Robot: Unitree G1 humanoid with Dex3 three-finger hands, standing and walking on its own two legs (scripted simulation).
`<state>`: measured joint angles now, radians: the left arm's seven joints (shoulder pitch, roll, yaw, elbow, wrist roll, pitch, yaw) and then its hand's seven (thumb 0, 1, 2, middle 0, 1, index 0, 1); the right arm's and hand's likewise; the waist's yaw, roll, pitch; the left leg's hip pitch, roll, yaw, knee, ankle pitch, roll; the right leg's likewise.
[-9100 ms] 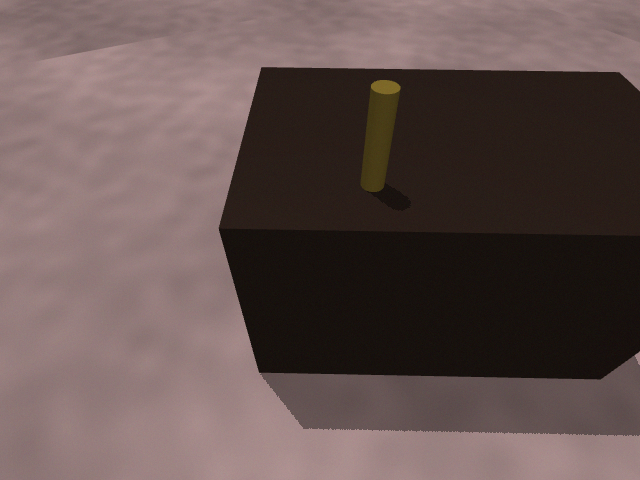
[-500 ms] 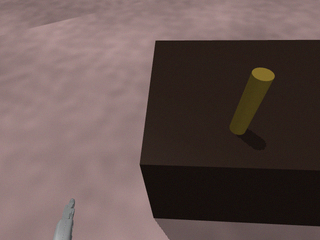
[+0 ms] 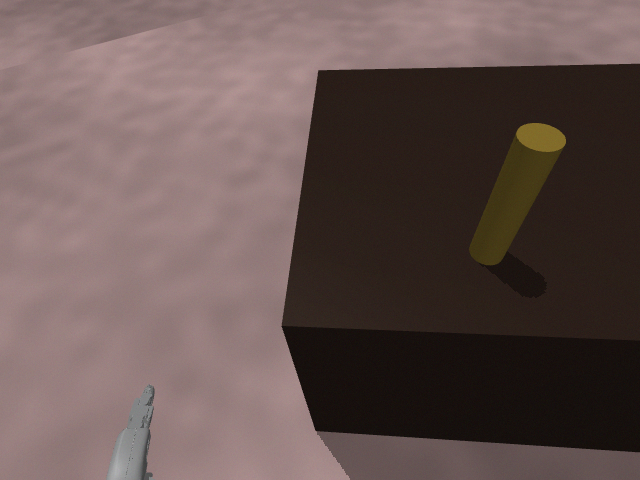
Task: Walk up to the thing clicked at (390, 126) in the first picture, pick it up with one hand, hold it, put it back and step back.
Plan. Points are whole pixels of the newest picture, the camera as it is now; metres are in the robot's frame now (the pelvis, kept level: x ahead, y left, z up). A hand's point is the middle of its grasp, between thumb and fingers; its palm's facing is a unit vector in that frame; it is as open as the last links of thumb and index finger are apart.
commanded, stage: go down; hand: right
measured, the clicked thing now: (508, 204) +0.48 -0.22 +0.07
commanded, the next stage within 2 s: approach in 1.18 s
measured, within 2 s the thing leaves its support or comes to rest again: neither
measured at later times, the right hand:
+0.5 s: hand out of the picture +0.38 -0.40 +0.13, palm faces +0.24 +0.97 +0.00, open 17.6 cm
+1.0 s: hand out of the picture +0.38 -0.40 +0.13, palm faces +0.23 +0.97 -0.01, open 17.5 cm
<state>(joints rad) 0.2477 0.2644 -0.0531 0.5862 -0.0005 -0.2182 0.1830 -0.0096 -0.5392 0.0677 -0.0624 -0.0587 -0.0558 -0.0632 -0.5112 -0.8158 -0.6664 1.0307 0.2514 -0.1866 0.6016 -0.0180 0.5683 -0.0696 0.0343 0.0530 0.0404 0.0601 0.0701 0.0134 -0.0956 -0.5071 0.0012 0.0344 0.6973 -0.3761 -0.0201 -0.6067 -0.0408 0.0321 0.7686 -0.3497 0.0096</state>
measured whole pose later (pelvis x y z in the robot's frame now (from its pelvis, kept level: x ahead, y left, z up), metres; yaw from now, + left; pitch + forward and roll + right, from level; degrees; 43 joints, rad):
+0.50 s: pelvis +0.00 +0.00 -0.01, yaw +0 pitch +13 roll +3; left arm 0.28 0.27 -0.08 0.50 0.01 -0.22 0.18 -0.01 -0.54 0.07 -0.06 -0.06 -0.05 -0.06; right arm -0.62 -0.90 -0.69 1.13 0.20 -0.18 0.59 -0.02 0.57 -0.07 0.04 0.05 0.04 0.06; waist 0.09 0.02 -0.10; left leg -0.58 0.00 0.04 0.74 -0.39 -0.02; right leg -0.69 -0.04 0.04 0.83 -0.37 0.01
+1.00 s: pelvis +0.00 +0.00 -0.01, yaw +0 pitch +14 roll +3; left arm 0.29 0.27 -0.07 0.48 0.01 -0.20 0.17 -0.01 -0.54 0.07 -0.06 -0.05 -0.05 -0.06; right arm -0.59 -0.89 -0.69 1.10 0.21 -0.17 0.60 -0.02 0.54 -0.07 0.05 0.05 0.05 0.06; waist 0.09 0.01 -0.11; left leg -0.59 0.00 0.04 0.75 -0.40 -0.02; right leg -0.70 -0.04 0.04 0.84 -0.38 0.01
